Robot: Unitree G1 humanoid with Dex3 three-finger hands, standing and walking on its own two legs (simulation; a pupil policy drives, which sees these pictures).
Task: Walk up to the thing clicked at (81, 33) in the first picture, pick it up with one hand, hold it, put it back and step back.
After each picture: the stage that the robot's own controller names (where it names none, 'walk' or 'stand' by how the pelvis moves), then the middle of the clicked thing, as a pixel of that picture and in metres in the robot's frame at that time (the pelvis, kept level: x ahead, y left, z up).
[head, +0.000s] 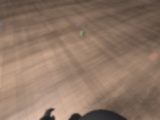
stand; (81, 33) +2.08 +0.33 -0.72
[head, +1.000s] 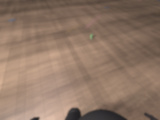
walk; (91, 36) +1.96 +0.09 -0.70
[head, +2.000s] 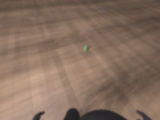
walk; (85, 48) +1.38 +0.12 -0.71
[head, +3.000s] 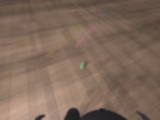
walk; (82, 65) +0.89 +0.14 -0.71
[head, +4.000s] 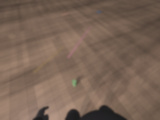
walk; (74, 83) +0.55 +0.23 -0.70
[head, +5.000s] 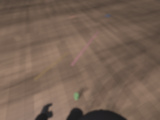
stand; (76, 96) +0.36 +0.19 -0.69
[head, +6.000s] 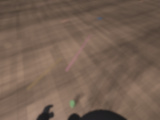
stand; (72, 104) +0.29 +0.23 -0.71
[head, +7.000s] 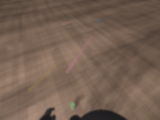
stand; (72, 105) +0.28 +0.24 -0.72
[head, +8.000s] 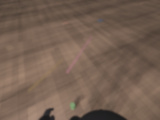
stand; (72, 106) +0.28 +0.23 -0.73
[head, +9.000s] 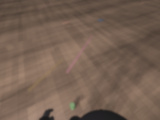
stand; (72, 106) +0.27 +0.23 -0.73
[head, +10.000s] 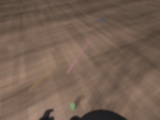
stand; (73, 106) +0.27 +0.23 -0.73
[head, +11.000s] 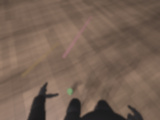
go down; (70, 91) +0.31 +0.23 -0.64
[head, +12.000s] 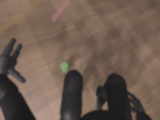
go down; (64, 67) +0.37 +0.23 -0.30
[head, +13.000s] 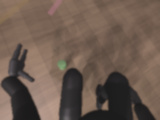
close in; (62, 65) +0.37 +0.24 -0.28
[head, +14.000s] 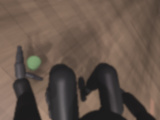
close in; (33, 63) +0.36 +0.26 -0.22
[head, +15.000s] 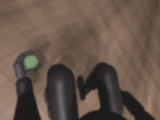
close; (30, 63) +0.36 +0.27 -0.22
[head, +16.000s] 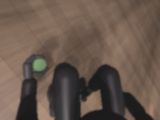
lift; (38, 65) +0.32 +0.26 -0.21
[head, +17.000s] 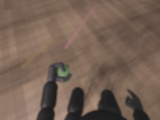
lift; (64, 74) +0.31 +0.19 +0.00
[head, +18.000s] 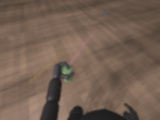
hold; (67, 73) +0.33 +0.18 +0.02
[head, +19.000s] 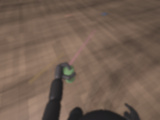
hold; (69, 74) +0.33 +0.17 +0.01
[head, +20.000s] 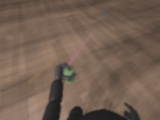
hold; (69, 74) +0.32 +0.17 +0.00
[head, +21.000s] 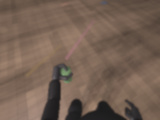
crouch; (66, 74) +0.33 +0.19 -0.04
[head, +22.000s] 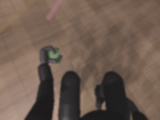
lower; (55, 56) +0.42 +0.24 -0.10
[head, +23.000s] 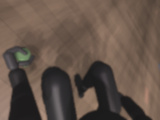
lower; (24, 58) +0.40 +0.28 -0.22
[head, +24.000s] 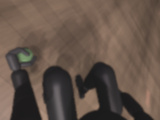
lower; (26, 58) +0.39 +0.28 -0.22
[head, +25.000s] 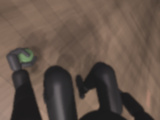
lower; (26, 58) +0.39 +0.28 -0.22
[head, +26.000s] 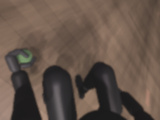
lower; (25, 59) +0.39 +0.28 -0.22
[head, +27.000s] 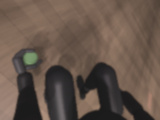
open; (30, 60) +0.37 +0.27 -0.22
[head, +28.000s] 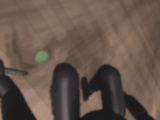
stand; (41, 58) +0.37 +0.26 -0.22
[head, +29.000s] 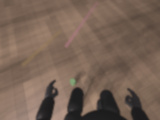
stand; (73, 82) +0.35 +0.20 -0.54
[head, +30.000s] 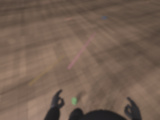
stand; (74, 101) +0.33 +0.19 -0.66
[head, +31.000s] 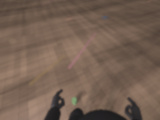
stand; (74, 101) +0.33 +0.20 -0.67
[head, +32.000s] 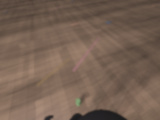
stand; (78, 102) +0.35 +0.19 -0.72
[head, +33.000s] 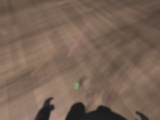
walk; (77, 85) +0.40 +0.17 -0.70
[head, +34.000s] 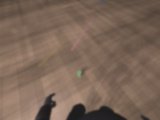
walk; (79, 73) +0.63 +0.20 -0.70
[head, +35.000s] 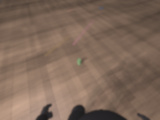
stand; (79, 61) +0.96 +0.26 -0.70
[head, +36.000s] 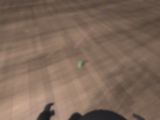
stand; (80, 64) +0.97 +0.23 -0.72
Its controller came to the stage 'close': yes
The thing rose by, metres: 0.72
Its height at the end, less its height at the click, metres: +0.00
